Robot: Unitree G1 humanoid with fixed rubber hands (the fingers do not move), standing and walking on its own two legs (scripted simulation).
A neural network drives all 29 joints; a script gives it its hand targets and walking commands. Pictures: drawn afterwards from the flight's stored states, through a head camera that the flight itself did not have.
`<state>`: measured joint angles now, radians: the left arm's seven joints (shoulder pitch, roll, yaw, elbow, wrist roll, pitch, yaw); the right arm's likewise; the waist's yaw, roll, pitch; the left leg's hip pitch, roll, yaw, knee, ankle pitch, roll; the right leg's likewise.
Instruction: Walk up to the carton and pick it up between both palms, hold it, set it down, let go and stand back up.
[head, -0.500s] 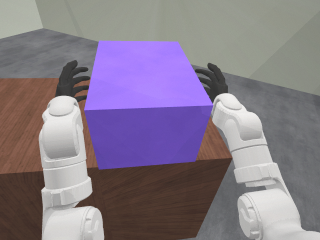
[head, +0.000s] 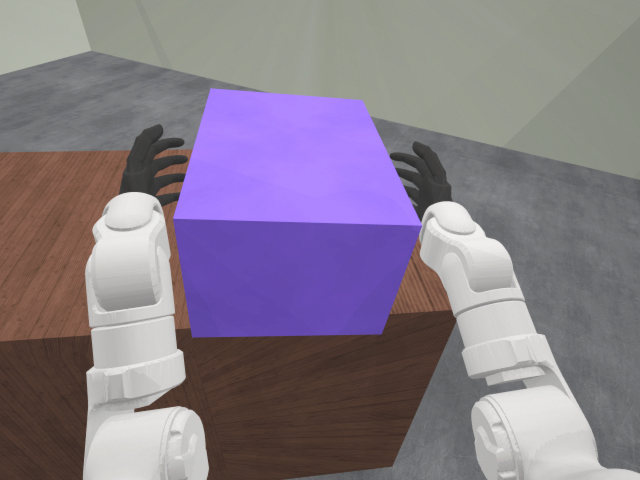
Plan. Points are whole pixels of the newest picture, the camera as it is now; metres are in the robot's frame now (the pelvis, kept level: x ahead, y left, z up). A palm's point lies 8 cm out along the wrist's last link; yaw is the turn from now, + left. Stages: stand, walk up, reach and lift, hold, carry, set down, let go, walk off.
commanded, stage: hold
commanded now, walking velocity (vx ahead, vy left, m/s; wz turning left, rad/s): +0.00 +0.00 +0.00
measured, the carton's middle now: (289, 201) +0.45 +0.01 +0.16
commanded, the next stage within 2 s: none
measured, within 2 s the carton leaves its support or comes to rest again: neither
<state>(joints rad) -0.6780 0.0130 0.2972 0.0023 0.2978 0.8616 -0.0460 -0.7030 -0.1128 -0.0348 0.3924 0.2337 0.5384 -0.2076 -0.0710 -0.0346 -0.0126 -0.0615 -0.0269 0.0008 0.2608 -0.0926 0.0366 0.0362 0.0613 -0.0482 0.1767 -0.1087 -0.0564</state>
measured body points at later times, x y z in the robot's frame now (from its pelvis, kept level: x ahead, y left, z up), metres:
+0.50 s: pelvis +0.00 +0.00 +0.00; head -0.05 +0.03 +0.45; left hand +0.37 +0.18 +0.24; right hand +0.37 -0.15 +0.21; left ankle +0.04 +0.09 -0.75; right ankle +0.00 -0.08 -0.75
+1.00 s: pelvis +0.00 +0.01 +0.00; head -0.04 +0.03 +0.45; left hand +0.37 +0.18 +0.24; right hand +0.38 -0.15 +0.21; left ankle +0.04 +0.09 -0.75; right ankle +0.00 -0.08 -0.75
